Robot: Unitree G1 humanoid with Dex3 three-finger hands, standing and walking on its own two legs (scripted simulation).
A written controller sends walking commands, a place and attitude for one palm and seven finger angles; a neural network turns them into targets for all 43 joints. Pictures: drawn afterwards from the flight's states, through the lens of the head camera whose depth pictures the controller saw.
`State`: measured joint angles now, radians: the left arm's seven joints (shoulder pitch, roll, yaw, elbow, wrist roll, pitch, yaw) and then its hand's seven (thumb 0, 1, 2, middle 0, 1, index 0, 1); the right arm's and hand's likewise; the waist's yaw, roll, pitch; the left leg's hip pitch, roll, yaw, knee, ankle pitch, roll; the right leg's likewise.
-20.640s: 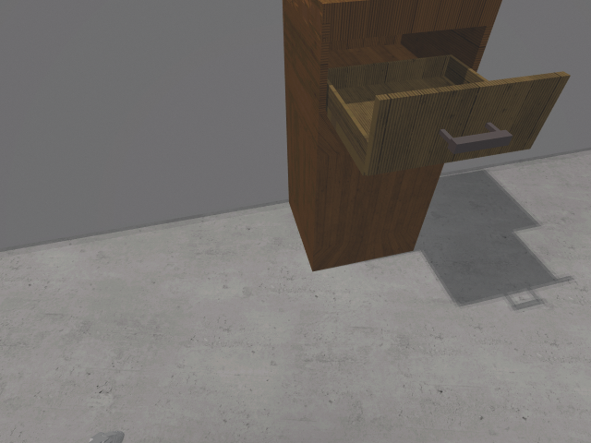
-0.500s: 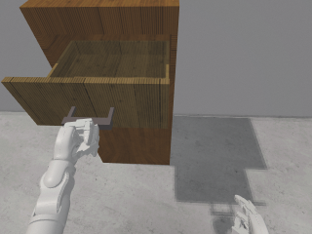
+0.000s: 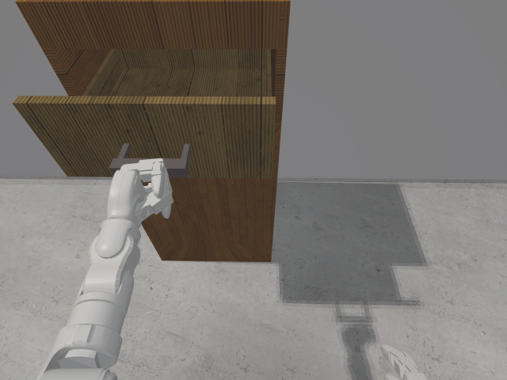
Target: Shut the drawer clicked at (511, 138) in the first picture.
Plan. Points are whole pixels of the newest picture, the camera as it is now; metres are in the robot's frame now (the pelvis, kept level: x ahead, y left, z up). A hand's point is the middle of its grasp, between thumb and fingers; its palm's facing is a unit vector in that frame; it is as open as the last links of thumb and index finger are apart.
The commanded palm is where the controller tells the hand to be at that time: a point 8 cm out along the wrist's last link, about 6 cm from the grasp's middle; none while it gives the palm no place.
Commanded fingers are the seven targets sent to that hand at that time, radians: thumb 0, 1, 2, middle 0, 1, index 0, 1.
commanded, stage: push the drawer shut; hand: left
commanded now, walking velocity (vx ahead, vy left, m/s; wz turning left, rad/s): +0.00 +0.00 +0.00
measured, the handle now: (153, 158) +0.46 +0.19 +0.09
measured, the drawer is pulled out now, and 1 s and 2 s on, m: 0.16 0.04 0.00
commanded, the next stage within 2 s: pull the fist back off the drawer in 1.90 s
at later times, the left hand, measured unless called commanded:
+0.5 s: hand (175, 164) +0.44 +0.15 +0.09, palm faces +0.04 -1.00 -0.04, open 2.8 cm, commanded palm +0.43 +0.21 +0.09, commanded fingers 0.00 0.90 0.90 -1.40 -1.60 -1.40 -1.60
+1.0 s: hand (179, 139) +0.50 +0.15 +0.09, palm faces +0.03 -1.00 -0.02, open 2.9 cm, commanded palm +0.49 +0.21 +0.09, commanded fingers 0.00 0.90 0.90 -1.40 -1.60 -1.40 -1.60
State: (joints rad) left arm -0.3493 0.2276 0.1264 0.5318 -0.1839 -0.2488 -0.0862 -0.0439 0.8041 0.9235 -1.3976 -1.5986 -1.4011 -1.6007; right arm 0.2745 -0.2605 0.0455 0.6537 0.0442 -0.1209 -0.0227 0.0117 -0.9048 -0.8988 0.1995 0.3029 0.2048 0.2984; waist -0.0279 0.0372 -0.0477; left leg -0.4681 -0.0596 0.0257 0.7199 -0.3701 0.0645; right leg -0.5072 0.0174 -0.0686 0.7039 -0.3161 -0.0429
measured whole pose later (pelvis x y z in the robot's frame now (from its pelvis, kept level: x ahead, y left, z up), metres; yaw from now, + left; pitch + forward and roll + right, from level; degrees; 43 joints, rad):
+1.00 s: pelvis +0.00 -0.01 -0.01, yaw -1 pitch +16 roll -1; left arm -0.90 0.45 0.35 1.19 -0.10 -0.37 -0.16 -0.04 0.76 0.90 -1.40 -1.60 -1.40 -1.60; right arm 0.41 -0.29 0.04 0.66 0.01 -0.01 0.00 0.01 -0.91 -0.90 0.20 0.30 0.20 0.30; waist -0.15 0.03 -0.07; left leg -0.69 -0.02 0.03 0.82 -0.40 0.06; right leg -0.72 0.05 -0.07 0.76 -0.31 -0.06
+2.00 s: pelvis -0.02 +0.01 -0.03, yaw +0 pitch +22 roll -4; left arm -1.23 0.60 0.30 1.42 -0.03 -0.33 -0.11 -0.06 0.53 0.94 -1.40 -1.60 -1.40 -1.60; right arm 0.48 -0.32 0.09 0.70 -0.04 -0.05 0.00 0.00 -0.91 -0.90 0.20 0.30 0.21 0.30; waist -0.25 0.04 -0.07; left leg -0.90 -0.04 -0.02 0.92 -0.40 0.08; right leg -0.88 0.03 -0.12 0.79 -0.30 -0.03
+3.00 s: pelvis +0.03 +0.00 -0.01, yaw -4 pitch +16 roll -2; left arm -0.70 0.41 0.40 0.93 -0.12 -0.33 -0.15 -0.02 0.84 0.90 -1.39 -1.60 -1.40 -1.60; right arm 0.45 -0.28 0.02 0.59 0.02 0.07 0.03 0.01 -0.91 -0.90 0.20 0.30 0.20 0.30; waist -0.13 0.06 -0.13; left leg -0.62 0.00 0.06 0.77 -0.43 0.06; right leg -0.66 0.08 -0.03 0.71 -0.33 -0.05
